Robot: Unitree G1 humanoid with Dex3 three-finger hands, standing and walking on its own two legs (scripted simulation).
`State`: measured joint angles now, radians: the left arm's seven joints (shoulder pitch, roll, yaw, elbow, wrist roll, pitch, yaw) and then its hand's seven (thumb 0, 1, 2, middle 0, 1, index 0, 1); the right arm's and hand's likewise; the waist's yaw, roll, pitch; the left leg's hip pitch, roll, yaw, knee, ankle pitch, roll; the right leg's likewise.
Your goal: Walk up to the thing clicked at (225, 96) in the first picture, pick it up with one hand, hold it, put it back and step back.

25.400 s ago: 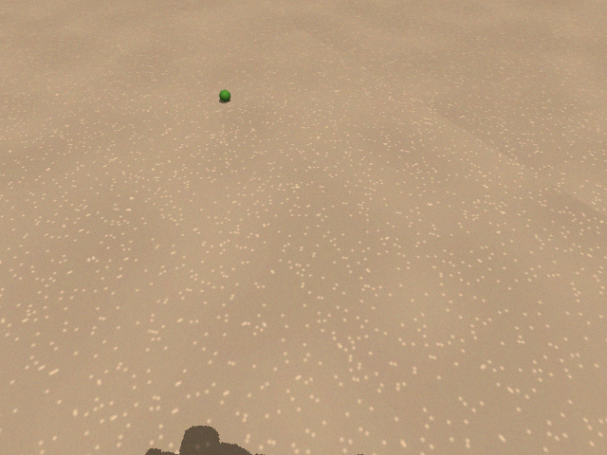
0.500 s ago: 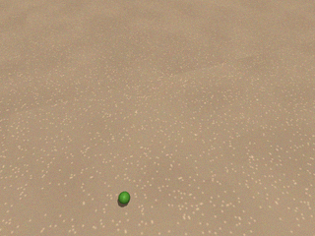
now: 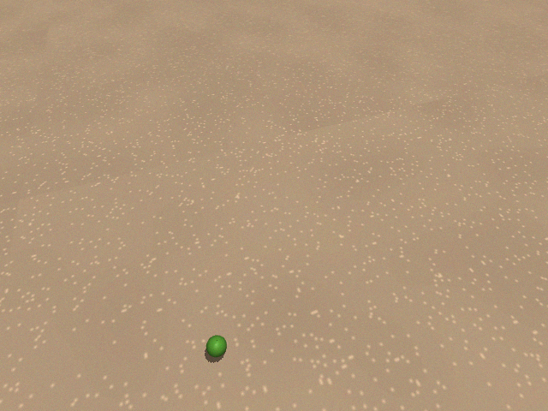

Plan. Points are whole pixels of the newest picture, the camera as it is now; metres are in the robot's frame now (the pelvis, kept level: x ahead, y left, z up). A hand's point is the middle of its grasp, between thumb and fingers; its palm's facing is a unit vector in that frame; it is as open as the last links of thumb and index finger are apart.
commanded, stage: stand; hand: left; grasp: from above
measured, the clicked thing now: (216, 346) +0.43 +0.23 -0.75
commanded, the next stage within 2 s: rise first in 0.36 s
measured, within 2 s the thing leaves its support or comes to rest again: neither
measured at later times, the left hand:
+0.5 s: hand out of the picture +0.07 +0.26 -0.16, palm faces -0.01 -0.94 -0.35, open 7.4 cm
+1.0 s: hand out of the picture +0.14 +0.26 -0.21, palm faces -0.09 -0.91 -0.41, open 13.5 cm
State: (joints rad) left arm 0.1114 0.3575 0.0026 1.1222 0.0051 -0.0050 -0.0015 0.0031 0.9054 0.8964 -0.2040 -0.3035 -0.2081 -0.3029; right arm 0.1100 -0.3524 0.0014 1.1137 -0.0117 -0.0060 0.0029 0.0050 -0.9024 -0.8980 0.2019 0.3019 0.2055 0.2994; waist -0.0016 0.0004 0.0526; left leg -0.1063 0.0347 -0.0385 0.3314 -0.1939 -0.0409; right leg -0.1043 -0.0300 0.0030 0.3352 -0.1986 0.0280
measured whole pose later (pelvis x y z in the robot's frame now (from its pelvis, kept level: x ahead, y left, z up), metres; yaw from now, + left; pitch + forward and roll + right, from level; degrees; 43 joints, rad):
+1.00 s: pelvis -0.01 +0.01 -0.06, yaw -1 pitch +13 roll -1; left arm 0.12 0.31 0.16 0.72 0.18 0.20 -0.01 0.00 -0.41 0.97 -0.09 -1.05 -0.10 -1.05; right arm 0.24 -0.24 -0.04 0.63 0.01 -0.09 -0.01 0.01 -0.91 -0.90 0.20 0.30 0.20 0.30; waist -0.03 0.00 -0.08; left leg -0.71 0.03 -0.04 0.94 -0.46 -0.03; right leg -0.70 -0.02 0.02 0.91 -0.44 0.04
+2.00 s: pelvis -0.08 +0.01 -0.29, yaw -2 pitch +34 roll -2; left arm -0.30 0.49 0.13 0.77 0.74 -0.09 0.10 0.00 -0.54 1.00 -0.08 -1.09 -0.08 -1.09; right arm 0.07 -0.29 -0.07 0.66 -0.02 -0.18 0.04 0.01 -0.89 -0.90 0.20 0.30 0.20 0.30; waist -0.03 0.01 -0.16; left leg -1.81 0.00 -0.10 1.91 -0.70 -0.06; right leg -1.79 0.00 0.03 1.88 -0.68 0.05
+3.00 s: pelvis -0.10 +0.03 -0.44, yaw -6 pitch +34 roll -9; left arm -0.87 0.74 0.12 1.39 1.32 -0.29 0.40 0.00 -0.42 0.92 -0.16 -0.94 -0.17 -0.93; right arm 0.12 -0.25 0.01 0.75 -0.14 -0.02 0.14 0.00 -0.91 -0.90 0.20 0.30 0.20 0.30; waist -0.18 -0.01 -0.10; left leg -2.28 -0.04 -0.15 2.37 -0.69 -0.03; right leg -2.20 0.02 0.02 2.28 -0.69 0.06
